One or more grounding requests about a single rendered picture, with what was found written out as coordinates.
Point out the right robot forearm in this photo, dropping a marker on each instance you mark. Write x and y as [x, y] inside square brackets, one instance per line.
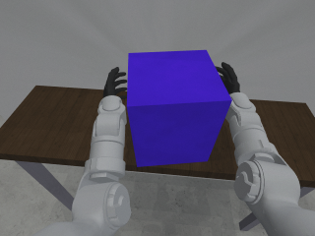
[248, 134]

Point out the robot right upper arm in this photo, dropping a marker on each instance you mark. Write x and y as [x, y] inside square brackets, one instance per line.
[272, 191]

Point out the carton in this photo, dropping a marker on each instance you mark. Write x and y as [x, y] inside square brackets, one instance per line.
[176, 104]

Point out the table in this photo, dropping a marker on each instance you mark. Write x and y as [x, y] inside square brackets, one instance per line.
[54, 125]

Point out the robot left upper arm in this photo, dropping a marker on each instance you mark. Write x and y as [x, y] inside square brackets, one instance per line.
[98, 210]

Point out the robot left hand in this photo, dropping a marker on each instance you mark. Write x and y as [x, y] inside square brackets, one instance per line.
[111, 84]

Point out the robot right hand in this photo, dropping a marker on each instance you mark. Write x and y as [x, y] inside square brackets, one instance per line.
[229, 78]

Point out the left robot forearm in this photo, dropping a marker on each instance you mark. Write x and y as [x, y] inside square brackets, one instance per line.
[106, 161]

